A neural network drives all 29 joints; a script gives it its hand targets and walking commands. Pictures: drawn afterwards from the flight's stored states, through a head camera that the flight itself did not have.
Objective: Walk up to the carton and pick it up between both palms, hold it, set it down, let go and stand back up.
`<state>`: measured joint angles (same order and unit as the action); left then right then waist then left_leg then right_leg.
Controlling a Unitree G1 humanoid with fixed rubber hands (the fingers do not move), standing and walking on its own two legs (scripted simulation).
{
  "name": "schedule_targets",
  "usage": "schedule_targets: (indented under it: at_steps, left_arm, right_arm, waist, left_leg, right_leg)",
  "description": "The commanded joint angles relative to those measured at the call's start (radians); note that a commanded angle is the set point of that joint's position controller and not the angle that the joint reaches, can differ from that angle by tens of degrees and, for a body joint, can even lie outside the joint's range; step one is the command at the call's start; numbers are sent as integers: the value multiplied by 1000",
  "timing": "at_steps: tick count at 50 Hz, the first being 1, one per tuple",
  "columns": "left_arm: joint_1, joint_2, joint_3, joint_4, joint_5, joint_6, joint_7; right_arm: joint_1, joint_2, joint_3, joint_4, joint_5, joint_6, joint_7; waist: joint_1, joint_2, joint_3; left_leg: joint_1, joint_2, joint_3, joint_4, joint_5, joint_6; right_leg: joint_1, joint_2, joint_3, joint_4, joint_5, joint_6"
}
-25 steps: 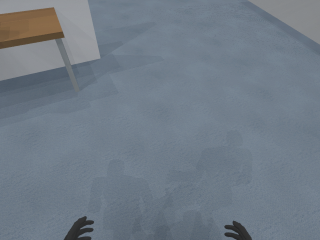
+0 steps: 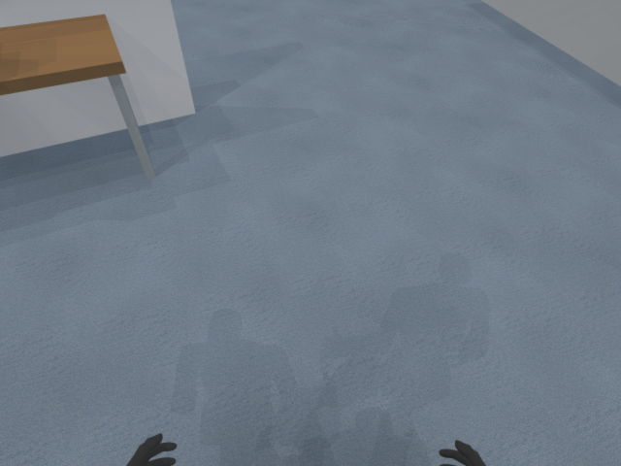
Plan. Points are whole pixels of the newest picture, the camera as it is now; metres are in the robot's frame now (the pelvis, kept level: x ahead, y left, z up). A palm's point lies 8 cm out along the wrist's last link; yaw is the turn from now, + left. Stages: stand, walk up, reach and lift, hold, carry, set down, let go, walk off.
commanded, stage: stand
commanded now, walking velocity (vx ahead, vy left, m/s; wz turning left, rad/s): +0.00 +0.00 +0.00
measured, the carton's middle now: out of the picture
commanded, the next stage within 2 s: none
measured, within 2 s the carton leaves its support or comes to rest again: neither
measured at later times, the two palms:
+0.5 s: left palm out of the picture +0.08 +0.23 -0.11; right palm out of the picture +0.07 -0.23 -0.12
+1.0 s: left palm out of the picture +0.04 +0.23 -0.12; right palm out of the picture +0.02 -0.23 -0.13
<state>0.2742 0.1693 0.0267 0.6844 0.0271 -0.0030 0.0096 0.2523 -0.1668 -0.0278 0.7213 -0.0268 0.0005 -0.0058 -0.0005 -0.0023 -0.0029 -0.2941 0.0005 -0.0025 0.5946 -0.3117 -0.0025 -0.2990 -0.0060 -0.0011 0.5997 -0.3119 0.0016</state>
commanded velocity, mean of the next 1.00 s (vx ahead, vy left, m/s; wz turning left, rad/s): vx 0.00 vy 0.00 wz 0.00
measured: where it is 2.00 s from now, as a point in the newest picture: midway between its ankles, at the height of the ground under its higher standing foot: outside the picture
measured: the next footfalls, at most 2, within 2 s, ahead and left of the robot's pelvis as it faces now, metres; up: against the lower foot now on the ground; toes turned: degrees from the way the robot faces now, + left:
none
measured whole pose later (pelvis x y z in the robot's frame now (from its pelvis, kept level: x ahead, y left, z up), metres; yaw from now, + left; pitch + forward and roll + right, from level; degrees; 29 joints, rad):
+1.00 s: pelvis +0.00 +0.00 +0.01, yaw +0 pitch -1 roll +0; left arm 0.31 0.15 0.06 0.92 0.02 0.00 0.03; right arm 0.31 -0.16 -0.05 0.98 -0.02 0.00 -0.03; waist -0.01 0.01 0.01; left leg -0.20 0.00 0.00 0.47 -0.25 0.00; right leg -0.21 -0.01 0.00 0.48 -0.26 0.01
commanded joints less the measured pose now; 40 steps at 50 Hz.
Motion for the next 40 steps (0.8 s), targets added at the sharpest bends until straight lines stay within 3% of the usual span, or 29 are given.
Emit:
schedule_targets:
  at_steps: [1, 14, 15, 16, 17, 18, 19, 20, 21, 22, 23, 24, 25, 26, 27, 28, 29, 31, 32, 33, 34, 35, 36, 37, 38, 40]
  left_arm:
    - [8, 83, 23, -54, -1, -13, 4]
    - [27, 84, 29, -18, -2, -14, 9]
    - [-3, 91, 35, -10, 4, -7, 12]
    - [-2, 94, 38, -18, -4, -7, 10]
    - [61, 113, 41, 4, 1, -5, 12]
    - [7, 83, 36, -11, -3, -8, 5]
    - [20, 82, 34, 9, 3, -3, 5]
    - [34, 75, 37, 12, -7, -5, 6]
    - [106, 67, 31, 42, -4, -3, 7]
    - [78, 103, 40, 43, -2, -4, 5]
    - [12, 93, 37, 28, 5, -7, 14]
    - [16, 73, 40, 26, 1, -7, 17]
    - [11, 67, 34, 35, -7, -4, 10]
    - [20, 82, 39, 37, -1, -10, 7]
    - [44, 62, 40, 53, 2, -14, 9]
    - [83, 87, 45, 80, -4, -10, 14]
    - [61, 64, 41, 75, -5, -12, 15]
    - [54, 80, 44, 76, -7, -16, 13]
    - [54, 79, 46, 82, -7, -18, 14]
    - [24, 85, 50, 82, 0, -20, 21]
    - [46, 77, 46, 92, -6, -20, 18]
    - [53, 70, 47, 105, -5, -19, 19]
    - [76, 83, 47, 121, -7, -16, 21]
    - [53, 66, 46, 119, -10, -14, 20]
    - [66, 96, 43, 126, -3, -12, 30]
    - [50, 60, 44, 144, -8, -8, 26]
  right_arm:
    - [4, -85, -22, -57, 1, -13, -4]
    - [20, -85, -28, -20, 2, -13, -8]
    - [48, -78, -28, -2, 11, -13, -7]
    - [22, -76, -24, -17, 5, -12, -2]
    - [45, -54, -24, -1, 7, -16, -8]
    - [47, -90, -30, -3, 5, -10, -13]
    - [61, -90, -31, 15, 3, -3, -2]
    - [29, -94, -31, 7, 0, -4, -9]
    - [48, -97, -38, 16, -1, -4, -9]
    - [51, -105, -41, 21, 5, -5, -4]
    - [68, -55, -31, 25, 9, -10, -7]
    - [39, -69, -32, 18, 7, -9, -7]
    - [55, -70, -38, 38, 7, -5, -4]
    - [44, -88, -32, 43, 3, -8, -10]
    - [57, -70, -35, 56, 0, -4, -14]
    - [75, -57, -31, 59, 1, -11, -17]
    - [66, -68, -33, 66, 2, -10, -13]
    - [80, -86, -35, 86, 10, -15, -12]
    - [23, -56, -34, 72, 8, -14, -11]
    - [65, -61, -35, 93, 16, -14, -17]
    - [89, -76, -39, 107, 14, -19, -23]
    - [42, -71, -39, 109, 12, -20, -27]
    - [80, -88, -35, 120, 9, -21, -22]
    - [68, -82, -42, 137, 6, -21, -22]
    - [93, -89, -45, 146, 8, -10, -25]
    - [116, -59, -41, 165, 12, -19, -20]
  waist:
    - [0, 2, -20]
    - [0, 2, -7]
    - [-16, -9, 19]
    - [-8, 20, 6]
    - [0, 17, -12]
    - [-15, 82, -24]
    - [-15, 64, 1]
    - [1, 4, 49]
    - [16, 48, -9]
    - [-3, 24, 36]
    - [-26, -75, 7]
    - [-7, -50, -22]
    - [-24, -12, 13]
    - [-12, -34, 25]
    - [0, -10, 24]
    - [4, -40, 20]
    - [-5, -28, 12]
    - [-2, 42, -50]
    - [14, 9, -29]
    - [-16, 7, -15]
    - [-2, 15, -75]
    - [12, 8, 17]
    - [-6, 8, 10]
    - [-1, 20, 26]
    - [-7, -27, 72]
    - [-23, 14, 48]
  left_leg:
    - [9, 48, -58, -96, 133, 36]
    - [19, 50, -62, -116, 134, 39]
    - [12, 46, -58, -129, 114, 36]
    - [64, 40, -52, -122, 139, 37]
    - [110, 56, -60, -108, 173, 37]
    - [64, 71, -80, -136, 142, 40]
    - [-3, 56, -79, -152, 74, 37]
    - [8, 65, -84, -154, 124, 35]
    - [46, 61, -59, -144, 76, 33]
    - [52, 49, -57, -135, 67, 34]
    - [63, 43, -53, -110, 127, 26]
    - [34, 48, -60, -124, 109, 33]
    - [40, 41, -57, -136, 74, 33]
    - [41, 50, -51, -121, 131, 31]
    - [40, 33, -36, -103, 135, 27]
    - [80, 49, -54, -125, 184, 26]
    - [69, 48, -54, -124, 188, 30]
    - [52, 53, -53, -142, 153, 38]
    - [61, 49, -54, -135, 177, 35]
    - [57, 53, -56, -136, 180, 34]
    - [108, 67, -60, -140, 211, 38]
    - [57, 73, -64, -145, 231, 37]
    - [49, 67, -61, -151, 196, 36]
    - [59, 54, -57, -160, 201, 37]
    - [65, 57, -57, -170, 180, 25]
    - [81, 76, -78, -180, 173, 41]
  right_leg:
    - [8, -45, 62, -103, 139, -38]
    - [19, -48, 67, -123, 139, -41]
    - [2, -46, 64, -122, 139, -28]
    - [-35, -52, 90, -140, 123, -30]
    - [-41, -39, 69, -145, 116, -19]
    - [-11, -28, 46, -118, 130, -13]
    - [31, -31, 33, -117, 111, -12]
    - [10, -37, 52, -121, 123, -14]
    - [3, -24, 46, -120, 114, -8]
    - [-39, -37, 59, -142, 88, -19]
    - [-16, -57, 74, -167, 92, -30]
    - [18, -48, 69, -158, 79, -28]
    - [-19, -39, 72, -165, 61, -21]
    - [3, -52, 70, -166, 83, -24]
    - [2, -68, 94, -178, 103, -32]
    - [-6, -48, 79, -165, 137, -28]
    - [14, -52, 74, -161, 159, -31]
    - [74, -49, 61, -137, 184, -26]
    - [43, -54, 67, -138, 178, -29]
    - [54, -63, 77, -152, 194, -33]
    - [88, -58, 76, -146, 206, -36]
    - [51, -52, 68, -141, 232, -25]
    - [83, -66, 75, -154, 239, -28]
    - [74, -69, 91, -159, 233, -33]
    - [17, -63, 80, -186, 181, -28]
    - [48, -47, 71, -174, 193, -21]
